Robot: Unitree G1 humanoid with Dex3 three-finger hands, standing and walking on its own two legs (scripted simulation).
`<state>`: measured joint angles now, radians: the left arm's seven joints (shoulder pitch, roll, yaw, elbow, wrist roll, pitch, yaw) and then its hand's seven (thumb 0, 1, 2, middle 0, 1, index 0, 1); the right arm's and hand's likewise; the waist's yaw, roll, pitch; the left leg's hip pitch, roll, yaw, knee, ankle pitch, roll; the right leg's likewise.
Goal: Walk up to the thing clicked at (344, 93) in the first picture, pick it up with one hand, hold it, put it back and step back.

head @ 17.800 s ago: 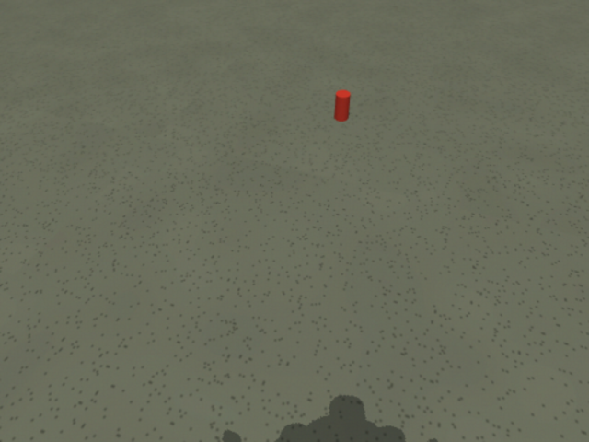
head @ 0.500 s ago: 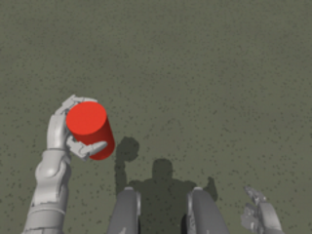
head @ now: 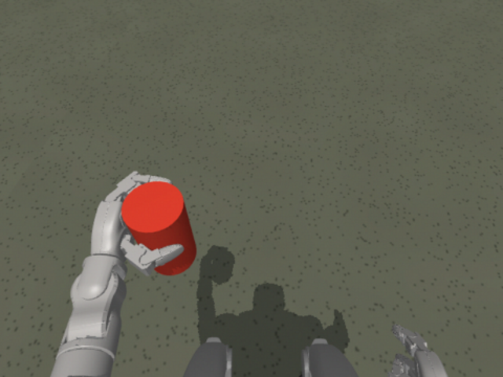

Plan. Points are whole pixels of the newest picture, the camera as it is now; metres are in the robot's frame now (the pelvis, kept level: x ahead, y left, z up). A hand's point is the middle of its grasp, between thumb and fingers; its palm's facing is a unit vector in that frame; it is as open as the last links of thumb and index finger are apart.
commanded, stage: lift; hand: left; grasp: from the side
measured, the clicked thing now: (164, 232) +0.34 +0.17 +0.01
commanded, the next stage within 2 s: hold in 0.52 s
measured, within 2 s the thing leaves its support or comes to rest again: neither
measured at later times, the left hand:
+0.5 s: hand (157, 212) +0.34 +0.16 +0.07, palm faces -0.03 -1.00 +0.00, open 11.5 cm
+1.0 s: hand (158, 202) +0.34 +0.16 +0.09, palm faces -0.02 -1.00 +0.00, open 11.5 cm
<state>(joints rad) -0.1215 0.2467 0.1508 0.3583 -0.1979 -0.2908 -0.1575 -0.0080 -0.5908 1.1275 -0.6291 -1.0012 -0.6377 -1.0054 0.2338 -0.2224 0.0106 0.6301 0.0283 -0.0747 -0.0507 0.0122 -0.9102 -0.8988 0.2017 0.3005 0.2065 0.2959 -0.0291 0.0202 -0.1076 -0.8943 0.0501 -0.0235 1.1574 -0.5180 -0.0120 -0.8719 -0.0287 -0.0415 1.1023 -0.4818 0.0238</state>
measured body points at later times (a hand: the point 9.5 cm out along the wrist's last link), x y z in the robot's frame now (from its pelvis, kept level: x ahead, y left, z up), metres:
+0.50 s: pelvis +0.01 -0.01 +0.03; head +0.06 +0.00 +0.48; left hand +0.33 +0.22 +0.08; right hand +0.14 -0.26 -0.07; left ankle +0.03 +0.12 -0.65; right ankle +0.03 -0.14 -0.65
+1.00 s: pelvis +0.02 -0.01 +0.05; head +0.06 -0.01 +0.49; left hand +0.34 +0.21 +0.09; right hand +0.15 -0.26 -0.06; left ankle +0.03 +0.12 -0.65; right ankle +0.03 -0.14 -0.65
